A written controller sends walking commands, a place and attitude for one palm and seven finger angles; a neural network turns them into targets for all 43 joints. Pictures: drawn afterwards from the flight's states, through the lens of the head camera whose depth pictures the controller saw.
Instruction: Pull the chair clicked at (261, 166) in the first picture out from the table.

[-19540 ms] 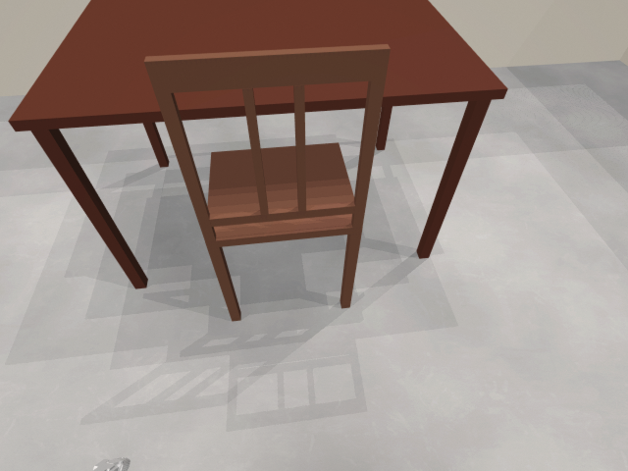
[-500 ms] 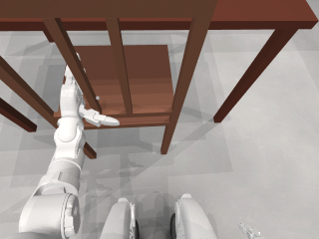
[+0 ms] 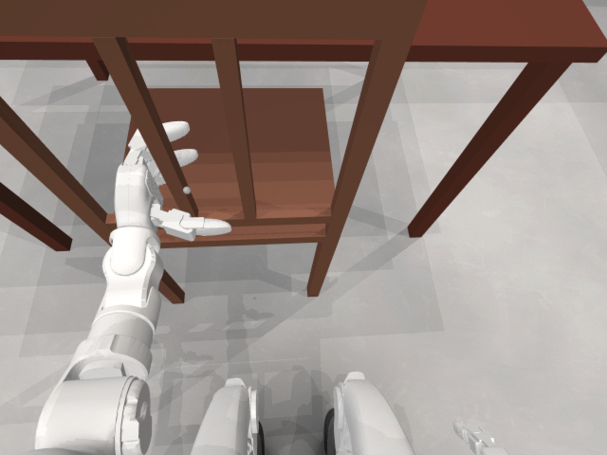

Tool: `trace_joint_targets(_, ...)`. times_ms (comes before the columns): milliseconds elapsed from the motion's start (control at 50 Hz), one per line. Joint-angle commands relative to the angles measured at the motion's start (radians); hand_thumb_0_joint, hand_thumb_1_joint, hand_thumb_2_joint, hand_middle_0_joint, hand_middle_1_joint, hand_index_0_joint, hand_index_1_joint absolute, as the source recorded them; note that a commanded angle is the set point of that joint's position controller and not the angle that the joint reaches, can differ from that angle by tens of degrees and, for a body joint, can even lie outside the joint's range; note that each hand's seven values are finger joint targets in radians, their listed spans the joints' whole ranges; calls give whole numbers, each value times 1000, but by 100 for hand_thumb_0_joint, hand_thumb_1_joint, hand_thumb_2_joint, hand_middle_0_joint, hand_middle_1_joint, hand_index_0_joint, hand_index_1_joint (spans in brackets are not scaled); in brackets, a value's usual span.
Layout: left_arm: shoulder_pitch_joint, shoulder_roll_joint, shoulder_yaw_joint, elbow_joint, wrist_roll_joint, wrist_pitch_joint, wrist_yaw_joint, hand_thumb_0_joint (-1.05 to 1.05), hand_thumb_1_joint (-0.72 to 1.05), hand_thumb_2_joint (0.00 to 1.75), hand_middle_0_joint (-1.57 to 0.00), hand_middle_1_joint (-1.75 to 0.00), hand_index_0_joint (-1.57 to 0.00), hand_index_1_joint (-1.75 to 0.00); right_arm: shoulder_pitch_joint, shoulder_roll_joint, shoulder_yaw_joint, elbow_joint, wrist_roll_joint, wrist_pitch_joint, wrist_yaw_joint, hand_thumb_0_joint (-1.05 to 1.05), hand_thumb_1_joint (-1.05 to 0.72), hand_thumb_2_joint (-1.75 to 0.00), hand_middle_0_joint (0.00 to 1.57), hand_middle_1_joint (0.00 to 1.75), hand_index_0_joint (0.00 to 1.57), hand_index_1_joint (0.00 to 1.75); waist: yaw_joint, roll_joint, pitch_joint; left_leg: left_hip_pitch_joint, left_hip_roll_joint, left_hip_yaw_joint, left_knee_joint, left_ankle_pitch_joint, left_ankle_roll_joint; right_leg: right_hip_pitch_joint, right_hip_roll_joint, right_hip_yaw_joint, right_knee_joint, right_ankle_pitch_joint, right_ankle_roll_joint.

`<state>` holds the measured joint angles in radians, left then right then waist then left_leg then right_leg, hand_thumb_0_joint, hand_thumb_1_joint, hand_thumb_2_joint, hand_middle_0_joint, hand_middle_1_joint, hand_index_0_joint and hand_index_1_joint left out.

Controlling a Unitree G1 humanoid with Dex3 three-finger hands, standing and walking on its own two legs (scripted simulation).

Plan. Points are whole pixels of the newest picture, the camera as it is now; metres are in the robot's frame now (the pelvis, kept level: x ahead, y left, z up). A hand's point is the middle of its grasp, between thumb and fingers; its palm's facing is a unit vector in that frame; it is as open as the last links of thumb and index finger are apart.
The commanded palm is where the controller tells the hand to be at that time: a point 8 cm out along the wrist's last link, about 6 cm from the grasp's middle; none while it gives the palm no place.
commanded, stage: hook a spindle and tug to test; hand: left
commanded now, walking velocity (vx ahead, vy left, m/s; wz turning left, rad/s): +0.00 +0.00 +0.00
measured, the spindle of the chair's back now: (163, 153) +0.48 +0.17 +0.05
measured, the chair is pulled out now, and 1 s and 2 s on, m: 0.00 0.03 0.13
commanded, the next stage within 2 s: step backward, pulling the chair out in 1.02 s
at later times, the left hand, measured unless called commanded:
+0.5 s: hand (185, 189) +0.45 +0.14 +0.02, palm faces +0.05 -1.00 -0.01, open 5.4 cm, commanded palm +0.41 +0.18 +0.02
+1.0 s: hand (189, 212) +0.41 +0.14 +0.02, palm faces +0.03 -1.00 -0.01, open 5.5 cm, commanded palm +0.39 +0.18 +0.02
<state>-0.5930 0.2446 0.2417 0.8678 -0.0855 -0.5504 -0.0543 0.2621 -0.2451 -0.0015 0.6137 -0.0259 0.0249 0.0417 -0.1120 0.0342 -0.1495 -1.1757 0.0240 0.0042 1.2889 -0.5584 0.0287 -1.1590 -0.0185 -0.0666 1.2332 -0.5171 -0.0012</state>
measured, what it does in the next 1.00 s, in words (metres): stands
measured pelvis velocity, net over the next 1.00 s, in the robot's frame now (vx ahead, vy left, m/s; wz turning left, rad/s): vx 0.02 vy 0.00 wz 0.00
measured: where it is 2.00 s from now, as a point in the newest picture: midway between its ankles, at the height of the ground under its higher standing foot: outside the picture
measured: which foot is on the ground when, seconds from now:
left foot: down 0.00-1.00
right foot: down 0.00-1.00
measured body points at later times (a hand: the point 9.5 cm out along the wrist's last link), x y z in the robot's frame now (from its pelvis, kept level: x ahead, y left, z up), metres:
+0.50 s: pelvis +0.01 +0.01 +0.01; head +0.15 +0.02 +0.43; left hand +0.44 +0.20 +0.03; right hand +0.09 -0.25 -0.12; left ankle +0.02 +0.10 -0.62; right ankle +0.03 -0.12 -0.62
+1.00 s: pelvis +0.02 +0.00 +0.01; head +0.15 +0.01 +0.44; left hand +0.41 +0.19 +0.03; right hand +0.14 -0.25 -0.11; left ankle +0.02 +0.10 -0.62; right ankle +0.03 -0.13 -0.62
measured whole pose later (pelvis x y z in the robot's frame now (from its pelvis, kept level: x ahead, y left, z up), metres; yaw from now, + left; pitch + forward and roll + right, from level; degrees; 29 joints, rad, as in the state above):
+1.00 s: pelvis +0.02 +0.00 +0.01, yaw +0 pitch +25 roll -2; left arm -0.34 0.17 0.15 0.60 -0.12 -0.51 -0.03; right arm 0.23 -0.23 -0.01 0.58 -0.02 0.03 0.05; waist -0.07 0.03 -0.16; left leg -1.10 0.02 0.01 1.24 -0.58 0.03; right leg -1.09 -0.02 -0.06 1.19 -0.54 0.00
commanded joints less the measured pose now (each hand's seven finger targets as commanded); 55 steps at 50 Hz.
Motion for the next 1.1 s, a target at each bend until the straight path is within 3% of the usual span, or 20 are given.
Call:
trace_joint_targets(0, -292, 110, -5, -219, -9, -64, -15, 0, 6, 54, -50, -145, -50, -145, 112, -155, -63, -80, 4, -27, -6, 0, -90, -90, 20, 30, 20, 30, -19, 48, -507, 365, -19, -47, -158, 398, -18, 265, 38, 27, -139, 321, -28)
trace_joint_targets(20, -306, 119, -4, -228, -9, -62, -15, 0, 12, 56, -50, -145, -50, -145, 111, -157, -64, -79, 5, -26, -7, 0, -90, -90, 20, 30, 20, 30, -24, 38, -499, 355, -18, -47, -158, 391, -17, 266, 38, 28, -140, 321, -26)
trace_joint_targets(140, -304, 49, -68, -255, -4, -53, 2, 0, 45, 71, -50, -145, -50, -145, 115, -156, -68, -76, 6, -27, -2, 0, -90, -90, 20, 30, 20, 30, -36, 67, -489, 417, -12, -60, -162, 423, -22, 205, 40, 12, -142, 306, -28)
trace_joint_targets(240, -286, 104, -27, -244, 9, -61, 7, 0, 73, 83, -50, -145, -50, -145, 124, -161, -68, -74, 3, -23, -4, 0, -90, -90, 20, 30, 20, 30, -30, 26, -490, 386, -13, -58, -162, 431, -19, 240, 40, 18, -136, 330, -28)
trace_joint_targets(260, -307, 85, -49, -276, 13, -68, 5, 0, 79, 85, -50, -145, -50, -145, 118, -156, -67, -74, 1, -24, -2, 0, -90, -90, 20, 30, 20, 30, -29, 66, -504, 407, -13, -59, -161, 443, -22, 230, 38, 17, -133, 331, -28)
trace_joint_targets(300, -275, 82, -47, -278, 11, -67, 4, 0, 90, 90, -50, -145, -50, -145, 118, -155, -69, -74, 2, -23, 0, 0, -90, -90, 20, 30, 20, 30, -23, 58, -511, 422, -10, -60, -162, 463, -24, 235, 39, 16, -136, 341, -30)
trace_joint_targets(360, -246, 61, -63, -282, 6, -59, -1, 0, 90, 90, -50, -145, -50, -145, 115, -151, -68, -80, 3, -21, 3, 0, -90, -90, 20, 30, 20, 30, -21, 80, -502, 428, -11, -56, -165, 479, -25, 237, 40, 14, -139, 350, -30)
trace_joint_targets(420, -188, 77, -43, -292, -1, -51, -1, 0, 90, 90, -50, -145, -50, -145, 114, -153, -70, -88, 5, -17, 3, 0, -90, -90, 20, 30, 20, 30, -12, 30, -499, 413, -9, -54, -171, 479, -22, 269, 41, 13, -144, 365, -30)
trace_joint_targets(460, -145, 80, -37, -302, -6, -47, -3, 0, 90, 90, -50, -145, -50, -145, 114, -152, -69, -93, 8, -17, 4, 0, -90, -90, 20, 30, 20, 30, -1, 35, -500, 417, -8, -52, -176, 500, -24, 280, 40, 13, -142, 381, -30)
trace_joint_targets(480, -155, 49, -72, -334, -7, -48, -6, 0, 90, 90, -50, -145, -50, -145, 107, -147, -67, -100, 7, -16, 6, 0, -90, -90, 20, 30, 20, 30, -3, 65, -506, 428, -10, -51, -177, 514, -24, 279, 39, 14, -141, 387, -30)
trace_joint_targets(500, -127, 49, -64, -328, -10, -44, -5, 0, 90, 90, -50, -145, -50, -145, 109, -146, -70, -98, 8, -16, 8, 0, -90, -90, 20, 30, 20, 30, -1, 37, -502, 424, -9, -49, -176, 507, -23, 289, 41, 13, -145, 391, -29)
trace_joint_targets(640, -25, 66, -54, -394, -17, -42, -1, 0, 90, 90, -50, -145, -50, -145, 100, -145, -69, -116, 12, -19, 7, 0, -90, -90, 20, 30, 20, 30, 16, 39, -477, 422, -6, -44, -183, 539, -25, 304, 40, 16, -143, 415, -30)
trace_joint_targets(760, 22, 21, -103, -456, -16, -38, 2, 0, 90, 90, -50, -145, -50, -145, 90, -139, -70, -126, 14, -23, 9, 0, -90, -90, 20, 30, 20, 30, 18, 52, -480, 451, -3, -47, -184, 589, -28, 305, 36, 13, -142, 435, -29)
trace_joint_targets(800, 12, 21, -102, -466, -19, -37, 4, 0, 90, 90, -50, -145, -50, -145, 86, -137, -72, -121, 11, -25, 7, 0, -90, -90, 20, 30, 20, 30, 12, 25, -475, 430, -7, -41, -176, 555, -24, 318, 36, 17, -145, 439, -27)
trace_joint_targets(820, 49, 42, -79, -448, -17, -36, 5, 0, 90, 90, -50, -145, -50, -145, 86, -138, -71, -121, 13, -25, 5, 0, -90, -90, 20, 30, 20, 30, 22, 3, -463, 409, -9, -40, -180, 538, -23, 334, 36, 19, -144, 438, -28)
trace_joint_targets(860, 57, 45, -80, -470, -15, -40, 3, 0, 90, 90, -50, -145, -50, -145, 76, -135, -69, -128, 13, -28, 3, 0, -90, -90, 20, 30, 20, 30, 27, 17, -470, 406, -11, -38, -180, 545, -22, 342, 33, 20, -137, 451, -29)
trace_joint_targets(880, 63, 16, -104, -464, -18, -38, 0, 0, 90, 90, -50, -145, -50, -145, 69, -132, -69, -128, 14, -29, 3, 0, -90, -90, 20, 30, 20, 30, 22, 18, -461, 401, -14, -32, -177, 526, -21, 337, 33, 22, -142, 444, -27)
trace_joint_targets(920, 70, 36, -84, -469, -21, -37, -3, 0, 90, 90, -50, -145, -50, -145, 67, -134, -69, -128, 14, -32, 0, 0, -90, -90, 20, 30, 20, 30, 25, -8, -459, 381, -15, -33, -176, 505, -19, 352, 32, 24, -140, 442, -27)
trace_joint_targets(940, 76, 41, -86, -473, -21, -36, -5, 0, 90, 90, -50, -145, -50, -145, 62, -135, -67, -130, 15, -34, -2, 0, -90, -90, 20, 30, 20, 30, 30, 22, -458, 385, -17, -30, -175, 511, -19, 346, 31, 26, -139, 444, -30)
trace_joint_targets(1080, -44, 34, -96, -431, -12, -28, 0, 0, 90, 90, -50, -145, -50, -145, 52, -136, -65, -111, 14, -39, -13, 0, -90, -90, 20, 30, 20, 30, 2, 23, -431, 362, -20, -34, -158, 439, -19, 290, 27, 26, -136, 385, -26)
